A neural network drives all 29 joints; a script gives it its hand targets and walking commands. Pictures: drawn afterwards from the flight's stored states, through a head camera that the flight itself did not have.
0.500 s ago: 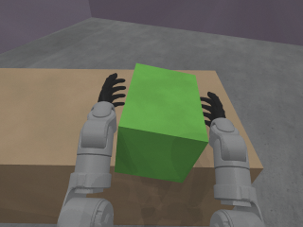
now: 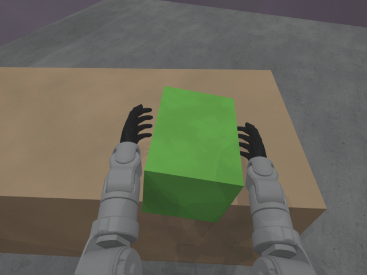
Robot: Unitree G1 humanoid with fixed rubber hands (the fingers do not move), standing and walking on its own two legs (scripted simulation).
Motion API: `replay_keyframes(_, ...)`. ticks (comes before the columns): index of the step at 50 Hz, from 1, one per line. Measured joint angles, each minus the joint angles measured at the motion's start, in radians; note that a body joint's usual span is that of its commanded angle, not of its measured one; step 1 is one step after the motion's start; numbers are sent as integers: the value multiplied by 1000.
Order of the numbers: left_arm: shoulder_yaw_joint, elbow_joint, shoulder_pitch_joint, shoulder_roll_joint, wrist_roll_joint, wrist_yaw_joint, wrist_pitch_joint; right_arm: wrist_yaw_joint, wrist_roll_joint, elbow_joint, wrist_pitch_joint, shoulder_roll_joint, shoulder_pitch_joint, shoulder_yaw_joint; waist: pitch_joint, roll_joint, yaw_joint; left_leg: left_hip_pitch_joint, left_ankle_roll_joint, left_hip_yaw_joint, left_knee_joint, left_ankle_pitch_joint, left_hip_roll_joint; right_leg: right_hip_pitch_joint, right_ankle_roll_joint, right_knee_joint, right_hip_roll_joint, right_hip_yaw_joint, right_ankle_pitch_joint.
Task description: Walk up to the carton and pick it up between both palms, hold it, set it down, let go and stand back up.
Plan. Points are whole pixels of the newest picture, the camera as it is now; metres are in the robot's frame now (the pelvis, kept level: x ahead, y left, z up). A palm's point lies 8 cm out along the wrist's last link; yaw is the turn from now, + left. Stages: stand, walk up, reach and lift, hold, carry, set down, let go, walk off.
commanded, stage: set down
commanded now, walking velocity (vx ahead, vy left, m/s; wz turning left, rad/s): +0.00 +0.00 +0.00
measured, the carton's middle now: (190, 152) +0.43 +0.02 +0.03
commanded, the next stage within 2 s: none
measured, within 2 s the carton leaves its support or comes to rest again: rests again in 1.88 s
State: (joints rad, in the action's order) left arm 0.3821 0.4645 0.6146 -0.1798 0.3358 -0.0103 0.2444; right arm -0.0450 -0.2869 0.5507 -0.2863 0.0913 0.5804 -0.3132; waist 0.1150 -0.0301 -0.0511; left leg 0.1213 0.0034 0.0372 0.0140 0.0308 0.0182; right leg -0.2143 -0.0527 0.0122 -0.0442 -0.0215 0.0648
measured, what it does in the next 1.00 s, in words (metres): shifts its weight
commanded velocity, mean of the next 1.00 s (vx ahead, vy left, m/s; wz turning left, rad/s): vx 0.00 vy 0.00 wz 0.00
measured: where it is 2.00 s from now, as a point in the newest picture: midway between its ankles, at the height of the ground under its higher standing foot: outside the picture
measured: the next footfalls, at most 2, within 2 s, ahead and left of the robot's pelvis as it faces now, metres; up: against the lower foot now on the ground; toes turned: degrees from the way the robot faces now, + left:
none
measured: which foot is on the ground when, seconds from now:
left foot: down 0.00-1.00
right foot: down 0.00-1.00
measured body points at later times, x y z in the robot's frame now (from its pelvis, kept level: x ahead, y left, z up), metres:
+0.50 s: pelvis +0.04 +0.04 +0.00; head +0.06 +0.03 +0.45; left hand +0.43 +0.17 +0.10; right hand +0.43 -0.11 +0.05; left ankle -0.03 +0.15 -0.75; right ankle +0.03 -0.08 -0.75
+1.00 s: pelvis +0.04 +0.04 +0.00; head +0.06 +0.02 +0.45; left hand +0.43 +0.16 +0.09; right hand +0.43 -0.12 +0.04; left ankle -0.03 +0.15 -0.75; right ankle +0.03 -0.08 -0.75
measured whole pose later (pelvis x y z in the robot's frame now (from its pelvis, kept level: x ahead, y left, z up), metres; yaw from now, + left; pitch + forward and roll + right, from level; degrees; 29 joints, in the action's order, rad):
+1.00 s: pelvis +0.04 +0.04 +0.00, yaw +0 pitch +11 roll +0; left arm 0.49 0.61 0.63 -0.27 0.44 -0.06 0.14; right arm 0.06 -0.43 0.76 -0.13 0.07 0.60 -0.50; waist 0.18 -0.04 -0.04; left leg 0.09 0.01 0.03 -0.07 0.04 -0.02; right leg -0.18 -0.01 -0.09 -0.01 -0.01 0.07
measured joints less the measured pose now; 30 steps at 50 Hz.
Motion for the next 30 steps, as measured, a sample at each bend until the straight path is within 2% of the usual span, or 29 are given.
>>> replay_keyframes(7,-1,25,-2,9,-22,-8,-45,-16,9,52,65,-8,5,7,40,-8,-2,1,-16,3,-40,-10,-5,9,10,-56,7,-1,15)
replay_keyframes(11,-3,42,8,5,-25,-15,-51,-15,8,65,81,-12,2,-3,53,-6,4,-7,-10,3,-59,-12,-14,22,19,-85,16,0,22)
replay_keyframes(18,-7,42,4,-18,-6,-29,-53,9,1,74,99,-19,-11,-29,44,1,13,-31,6,-4,-84,-11,-30,40,36,-101,31,9,17)
replay_keyframes(30,-44,-32,-86,-66,-6,-70,-54,50,8,72,133,-36,-62,-16,44,2,9,-51,22,-11,-74,15,-48,62,47,-102,48,18,-3)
